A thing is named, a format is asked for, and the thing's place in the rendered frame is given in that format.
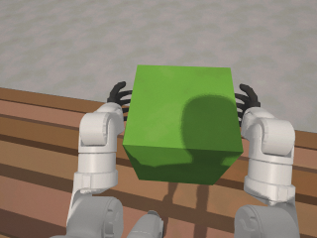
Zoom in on left robot forearm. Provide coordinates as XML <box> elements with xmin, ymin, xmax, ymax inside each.
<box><xmin>66</xmin><ymin>102</ymin><xmax>125</xmax><ymax>233</ymax></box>

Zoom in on carton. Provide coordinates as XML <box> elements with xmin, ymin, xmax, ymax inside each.
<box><xmin>122</xmin><ymin>64</ymin><xmax>244</xmax><ymax>185</ymax></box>

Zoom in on right robot forearm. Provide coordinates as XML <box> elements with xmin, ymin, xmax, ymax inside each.
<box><xmin>241</xmin><ymin>107</ymin><xmax>300</xmax><ymax>238</ymax></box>

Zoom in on robot left thigh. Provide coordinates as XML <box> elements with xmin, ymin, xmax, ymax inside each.
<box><xmin>127</xmin><ymin>214</ymin><xmax>163</xmax><ymax>238</ymax></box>

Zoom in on robot left shin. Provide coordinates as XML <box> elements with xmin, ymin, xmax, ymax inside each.
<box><xmin>148</xmin><ymin>210</ymin><xmax>160</xmax><ymax>218</ymax></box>

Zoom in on left robot hand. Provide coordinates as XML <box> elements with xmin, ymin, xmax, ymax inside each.
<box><xmin>107</xmin><ymin>81</ymin><xmax>133</xmax><ymax>121</ymax></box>

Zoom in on robot right upper arm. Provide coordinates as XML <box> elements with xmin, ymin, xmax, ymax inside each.
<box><xmin>234</xmin><ymin>204</ymin><xmax>300</xmax><ymax>238</ymax></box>

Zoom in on robot left upper arm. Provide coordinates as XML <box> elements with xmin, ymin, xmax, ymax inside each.
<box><xmin>50</xmin><ymin>195</ymin><xmax>124</xmax><ymax>238</ymax></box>

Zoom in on right robot hand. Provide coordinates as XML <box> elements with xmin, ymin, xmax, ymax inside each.
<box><xmin>234</xmin><ymin>83</ymin><xmax>261</xmax><ymax>127</ymax></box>

